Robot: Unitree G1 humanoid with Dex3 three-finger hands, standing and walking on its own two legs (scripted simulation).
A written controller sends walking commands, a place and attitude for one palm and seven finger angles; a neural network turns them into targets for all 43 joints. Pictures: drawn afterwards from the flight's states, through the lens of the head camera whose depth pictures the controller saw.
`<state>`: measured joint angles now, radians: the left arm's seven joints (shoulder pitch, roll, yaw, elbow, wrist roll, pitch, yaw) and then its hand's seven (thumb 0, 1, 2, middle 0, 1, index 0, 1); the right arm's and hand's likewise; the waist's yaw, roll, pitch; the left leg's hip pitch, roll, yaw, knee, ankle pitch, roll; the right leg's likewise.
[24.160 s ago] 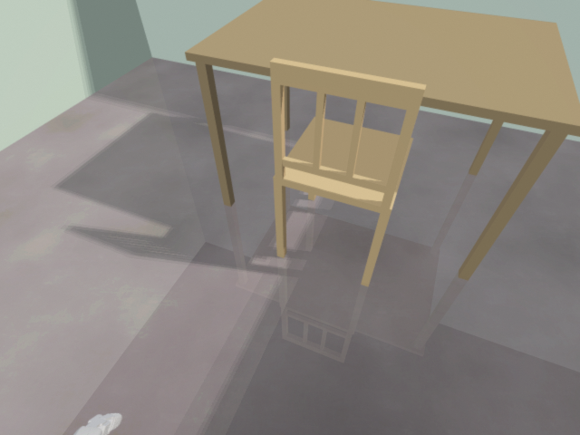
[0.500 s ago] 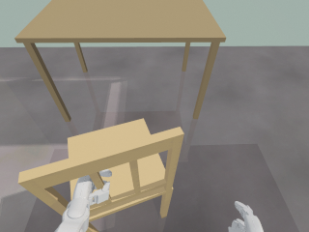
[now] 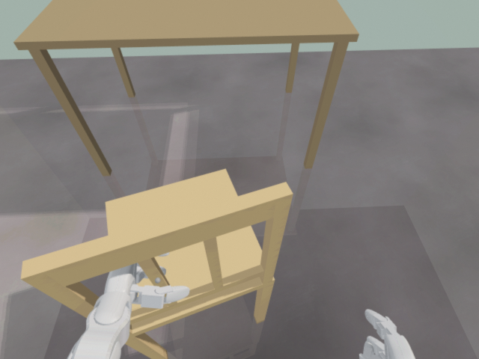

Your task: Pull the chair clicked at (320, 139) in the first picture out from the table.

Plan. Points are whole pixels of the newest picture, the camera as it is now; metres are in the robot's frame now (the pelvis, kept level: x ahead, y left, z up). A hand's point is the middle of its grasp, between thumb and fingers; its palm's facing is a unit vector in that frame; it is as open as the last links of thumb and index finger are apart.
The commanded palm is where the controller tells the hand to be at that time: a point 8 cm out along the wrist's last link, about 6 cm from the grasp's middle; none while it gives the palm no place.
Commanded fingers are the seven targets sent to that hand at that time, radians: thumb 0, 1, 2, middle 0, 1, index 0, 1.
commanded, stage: open the thumb and straighten the fingers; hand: left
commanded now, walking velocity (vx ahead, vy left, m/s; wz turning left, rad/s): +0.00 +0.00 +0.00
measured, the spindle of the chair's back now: (159, 281) +0.28 +0.16 -0.09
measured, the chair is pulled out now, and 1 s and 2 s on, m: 0.65 0.65 0.65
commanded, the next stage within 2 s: draw the fingers out of the gap in 0.42 s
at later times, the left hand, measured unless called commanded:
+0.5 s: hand (157, 279) +0.27 +0.16 -0.05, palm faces +0.03 -0.98 -0.20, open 17.3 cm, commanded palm +0.25 +0.21 -0.02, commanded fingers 0.00 -0.55 0.20 0.00 0.00 0.00 0.00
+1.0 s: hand (146, 327) +0.19 +0.16 -0.05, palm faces +0.06 -0.98 -0.20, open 17.5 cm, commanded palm +0.16 +0.21 -0.02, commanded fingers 0.00 -0.55 0.20 0.00 0.00 0.00 0.00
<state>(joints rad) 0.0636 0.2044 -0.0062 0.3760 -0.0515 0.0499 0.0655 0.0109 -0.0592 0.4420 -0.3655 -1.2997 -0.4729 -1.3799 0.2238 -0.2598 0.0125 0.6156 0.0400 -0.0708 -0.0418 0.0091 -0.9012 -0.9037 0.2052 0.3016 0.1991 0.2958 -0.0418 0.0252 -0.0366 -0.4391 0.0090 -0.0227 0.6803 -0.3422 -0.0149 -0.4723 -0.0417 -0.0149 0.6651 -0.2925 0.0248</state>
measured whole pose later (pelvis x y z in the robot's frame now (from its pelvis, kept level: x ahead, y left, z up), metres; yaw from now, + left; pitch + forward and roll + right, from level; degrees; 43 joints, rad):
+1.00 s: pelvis +0.01 -0.01 -0.03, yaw +2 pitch +8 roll -1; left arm 0.47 0.22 -0.02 -0.08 -0.06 0.17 0.02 -0.01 -0.54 0.21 -0.01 0.00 -0.01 0.00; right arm 0.26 -0.24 0.02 0.51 0.03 -0.16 -0.10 0.01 -0.90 -0.90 0.21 0.30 0.20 0.30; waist -0.02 0.04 -0.12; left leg -0.59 0.01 -0.07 0.90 -0.46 -0.03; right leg -0.60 -0.05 -0.06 0.87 -0.42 0.01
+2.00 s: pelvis +0.00 -0.02 -0.03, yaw +2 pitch +5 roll -2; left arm 0.73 0.39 0.06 -0.36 -0.12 -0.02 -0.03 -0.01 -0.44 0.26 -0.02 -0.02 -0.11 -0.05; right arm 0.24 -0.19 0.02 0.60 0.05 -0.25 -0.12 0.01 -0.90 -0.90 0.20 0.30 0.20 0.30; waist 0.02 0.05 -0.08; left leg -0.53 0.04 -0.08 0.92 -0.48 -0.05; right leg -0.54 -0.02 -0.07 0.88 -0.42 0.00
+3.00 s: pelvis +0.04 -0.03 +0.01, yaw +4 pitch -4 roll +0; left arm 0.55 0.45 0.25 -0.52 -0.06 0.12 0.18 0.02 0.88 0.90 -0.21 -0.30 -0.40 -0.38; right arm 0.17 -0.24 0.04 0.76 0.04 -0.28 -0.11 0.01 -0.90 -0.90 0.20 0.30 0.20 0.30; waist 0.14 0.11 0.05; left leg -0.14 0.03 -0.11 0.55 -0.35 -0.06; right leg -0.16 -0.03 -0.11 0.58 -0.35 -0.02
